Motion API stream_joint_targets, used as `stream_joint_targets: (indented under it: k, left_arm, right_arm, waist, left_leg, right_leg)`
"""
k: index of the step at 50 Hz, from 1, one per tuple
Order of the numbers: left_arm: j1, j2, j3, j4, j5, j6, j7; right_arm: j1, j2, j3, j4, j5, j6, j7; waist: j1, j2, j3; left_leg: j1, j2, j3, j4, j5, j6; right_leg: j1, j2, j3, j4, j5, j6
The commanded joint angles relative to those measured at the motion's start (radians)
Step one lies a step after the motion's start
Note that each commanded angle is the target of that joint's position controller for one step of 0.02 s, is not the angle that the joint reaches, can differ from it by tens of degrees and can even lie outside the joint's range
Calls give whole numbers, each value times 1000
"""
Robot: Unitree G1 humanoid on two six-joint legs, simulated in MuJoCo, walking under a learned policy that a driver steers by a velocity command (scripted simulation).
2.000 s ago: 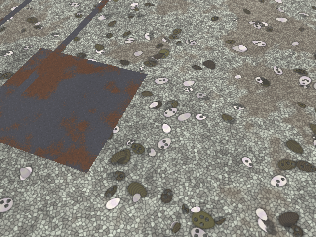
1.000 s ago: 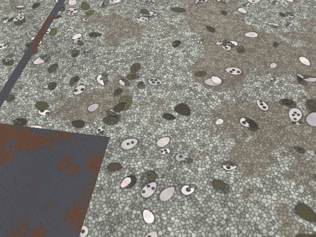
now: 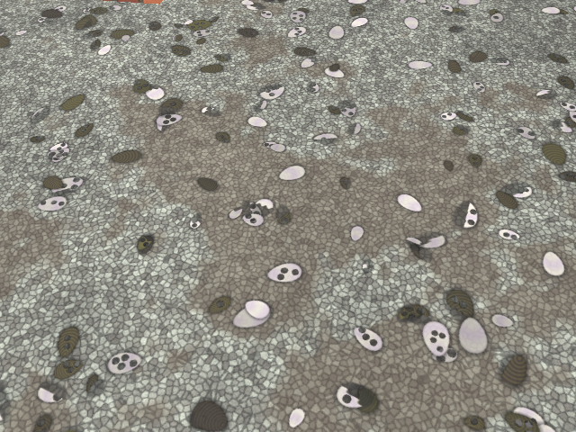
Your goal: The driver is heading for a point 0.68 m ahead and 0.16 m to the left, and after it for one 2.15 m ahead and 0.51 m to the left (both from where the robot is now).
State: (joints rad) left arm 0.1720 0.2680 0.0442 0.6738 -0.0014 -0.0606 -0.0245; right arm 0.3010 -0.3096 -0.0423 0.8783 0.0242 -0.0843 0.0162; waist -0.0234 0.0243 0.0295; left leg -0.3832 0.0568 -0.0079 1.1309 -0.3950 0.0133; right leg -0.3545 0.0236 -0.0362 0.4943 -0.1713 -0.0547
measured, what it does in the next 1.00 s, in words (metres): walks ahead: left foot, then right foot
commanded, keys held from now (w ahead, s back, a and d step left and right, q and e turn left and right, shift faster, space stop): w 0.80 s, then w+q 0.06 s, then q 0.14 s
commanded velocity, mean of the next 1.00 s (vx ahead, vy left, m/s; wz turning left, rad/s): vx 0.48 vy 0.00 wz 0.03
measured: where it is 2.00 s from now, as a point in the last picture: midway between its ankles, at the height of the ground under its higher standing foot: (291, 341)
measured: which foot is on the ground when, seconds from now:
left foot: up 0.00-0.38, down 0.40-0.92, up 0.94-1.00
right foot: down 0.00-0.40, up 0.42-0.90, down 0.92-1.00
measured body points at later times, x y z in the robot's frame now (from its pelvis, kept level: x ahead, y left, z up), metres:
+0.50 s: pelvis +0.28 +0.06 +0.00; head +0.31 +0.07 +0.44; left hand +0.32 +0.34 -0.14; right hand +0.44 -0.20 -0.11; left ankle +0.35 +0.15 -0.74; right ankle +0.14 -0.08 -0.65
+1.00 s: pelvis +0.54 +0.01 -0.01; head +0.59 +0.00 +0.44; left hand +0.74 +0.27 -0.09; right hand +0.56 -0.27 -0.15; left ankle +0.39 +0.14 -0.66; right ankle +0.64 -0.09 -0.74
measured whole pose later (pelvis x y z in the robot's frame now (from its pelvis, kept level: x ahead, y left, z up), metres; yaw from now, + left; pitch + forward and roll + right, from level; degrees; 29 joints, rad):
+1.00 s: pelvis +0.54 +0.01 -0.01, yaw +4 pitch +2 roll +1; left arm 0.04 0.26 0.04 0.73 0.02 -0.08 -0.02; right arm 0.34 -0.30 -0.05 0.93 0.02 -0.05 -0.01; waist -0.05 0.02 0.05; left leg -0.27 -0.02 -0.06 1.02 -0.53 -0.02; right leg -0.44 -0.03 -0.05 0.54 -0.13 -0.03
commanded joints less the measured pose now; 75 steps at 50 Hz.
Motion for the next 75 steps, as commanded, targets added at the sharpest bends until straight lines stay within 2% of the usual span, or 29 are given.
stream_joint_targets:
  k: [1,9,14,17,19,20,21,22,23,25,26,30,35,42,45,46,47,48,49,52,56,61,68,69,70,71,72,73,75]
  left_arm:
    - [58,109,33,-25,8,-18,-1]
    - [129,167,51,55,-4,-33,20]
    - [215,190,59,121,-18,-16,26]
    - [215,203,65,143,-20,1,33]
    - [196,189,57,144,-15,14,38]
    - [213,145,35,123,5,15,43]
    - [339,23,0,106,3,-7,31]
    - [283,114,17,121,-15,-28,27]
    - [188,168,33,92,-41,-42,22]
    - [93,155,33,72,-21,-46,31]
    - [108,146,37,76,-14,-38,31]
    - [99,87,25,71,-4,-5,34]
    - [-64,60,12,36,-4,-14,22]
    - [-222,83,12,-21,-15,-33,-10]
    - [-10,155,49,39,5,-45,-4]
    - [131,219,68,66,28,-48,4]
    - [198,299,86,75,40,-34,12]
    - [213,219,66,68,26,-22,13]
    - [138,174,48,54,18,-16,16]
    - [-25,97,28,58,17,-17,21]
    - [-100,130,42,76,32,-24,30]
    - [-111,162,53,102,17,6,57]
    - [-99,206,72,130,-29,53,49]
    - [-58,187,71,150,-30,56,47]
    - [-14,154,63,155,-4,54,42]
    - [-49,101,43,99,38,49,38]
    - [-113,126,49,93,28,47,37]
    - [-139,144,54,87,-2,50,36]
    - [-136,151,60,104,2,52,55]
  right_arm:
    - [-24,-90,-24,-78,-10,-7,-1]
    - [-230,-27,0,-127,-20,5,7]
    - [-352,-44,1,-172,-10,-5,29]
    - [-323,-72,-8,-173,-12,-10,38]
    - [-115,-133,-43,-111,-16,-12,28]
    - [59,-204,-65,-75,-25,-9,18]
    - [120,-284,-83,-55,-25,-1,18]
    - [120,-184,-57,-59,-5,-1,20]
    - [51,-147,-45,-70,-9,-3,16]
    - [-61,-99,-32,-89,-26,-5,14]
    - [-86,-75,-23,-93,-38,-9,13]
    - [-79,-102,-32,-70,-26,-23,9]
    - [-25,-131,-39,-39,-17,-12,-10]
    - [80,-152,-47,25,0,20,-17]
    - [38,-154,-48,18,-3,37,-25]
    - [39,-108,-29,-6,-21,35,-28]
    - [174,8,7,-15,-31,21,-23]
    - [168,-61,-10,2,-13,13,-24]
    - [89,-139,-37,-23,14,15,-25]
    - [40,-97,-49,-33,2,65,-43]
    - [31,-45,-50,-81,-8,119,-50]
    - [-75,-43,-51,-144,-14,123,-22]
    - [-133,-73,-73,-216,-13,148,11]
    - [-103,-97,-84,-212,-18,146,3]
    - [-37,-195,-116,-206,-18,141,-16]
    - [-27,-302,-132,-221,-35,136,-33]
    - [1,-236,-113,-224,-46,112,-20]
    - [-38,-213,-105,-227,-40,92,-16]
    - [-133,-161,-92,-238,-8,82,-28]
  waist:
    - [21,-120,-65]
    - [55,-76,19]
    - [90,-75,46]
    - [58,-96,20]
    - [-48,-91,-112]
    - [-107,-1,-262]
    - [-44,272,-378]
    - [-91,198,-381]
    - [-86,146,-232]
    - [-37,38,-92]
    - [-2,57,-81]
    - [29,46,-39]
    - [-18,30,7]
    - [-51,36,46]
    - [76,44,-77]
    - [125,-6,-227]
    - [94,-254,-392]
    - [120,-257,-487]
    - [113,-193,-343]
    - [19,-141,-133]
    - [-24,-146,-83]
    - [7,-119,-93]
    - [1,-115,-69]
    - [-9,-79,-85]
    - [-13,88,-131]
    - [11,335,-148]
    - [-51,183,-259]
    - [-37,124,-222]
    - [4,56,-157]
  left_leg:
    - [-254,91,-53,-7,101,-5]
    - [-238,57,-18,-441,470,-39]
    - [-241,27,-22,-587,468,-5]
    - [-179,3,-3,-626,353,34]
    - [124,-52,52,-651,338,82]
    - [421,97,-112,-609,383,140]
    - [761,318,-600,-714,159,314]
    - [767,317,-722,-817,-4,310]
    - [654,288,-578,-836,6,262]
    - [401,219,-386,-875,199,227]
    - [325,194,-332,-900,275,218]
    - [218,178,-214,-990,389,244]
    - [228,124,-82,-1020,419,197]
    - [394,195,-109,-931,445,171]
    - [382,126,-90,-667,763,112]
    - [238,59,-55,-436,621,65]
    - [-156,-95,15,-51,63,-24]
    - [-210,-108,-117,111,-258,-38]
    - [-269,-60,-127,167,-233,-36]
    - [-188,40,-71,49,-83,-53]
    - [-118,41,-36,-65,49,-75]
    - [-64,45,4,-298,224,-55]
    - [17,-7,80,-572,175,17]
    - [108,-27,67,-664,293,46]
    - [282,61,-91,-723,674,106]
    - [463,303,-463,-719,998,321]
    - [461,331,-505,-737,939,397]
    - [436,284,-410,-748,878,356]
    - [365,204,-323,-757,699,254]
  right_leg:
    - [242,-256,324,-301,89,-191]
    - [183,-202,118,-378,181,-162]
    - [320,-260,124,-331,167,-141]
    - [408,-287,132,-247,311,-113]
    - [374,-216,73,6,572,-70]
    - [197,-158,27,298,365,-32]
    - [-226,35,25,659,-263,46]
    - [-349,12,165,786,-415,40]
    - [-422,-40,155,806,-341,25]
    - [-370,-123,112,701,-191,24]
    - [-305,-149,121,662,-148,25]
    - [-273,-168,101,523,-71,59]
    - [-267,-144,68,211,209,73]
    - [-246,-98,65,14,171,34]
    - [77,-41,24,-67,175,-13]
    - [362,-156,110,6,410,-61]
    - [766,-439,460,22,585,-221]
    - [742,-478,591,-43,601,-255]
    - [614,-444,437,-60,607,-218]
    - [251,-331,173,-162,536,-153]
    - [102,-331,46,-264,481,-185]
    - [156,-324,-65,-276,367,-168]
    - [272,-361,-86,-92,310,-86]
    - [247,-320,-117,4,288,-35]
    - [122,-228,-185,229,150,46]
    - [-231,-48,-191,535,-455,149]
    - [-271,-29,31,701,-557,143]
    - [-305,-46,71,738,-488,124]
    - [-324,-77,95,655,-340,109]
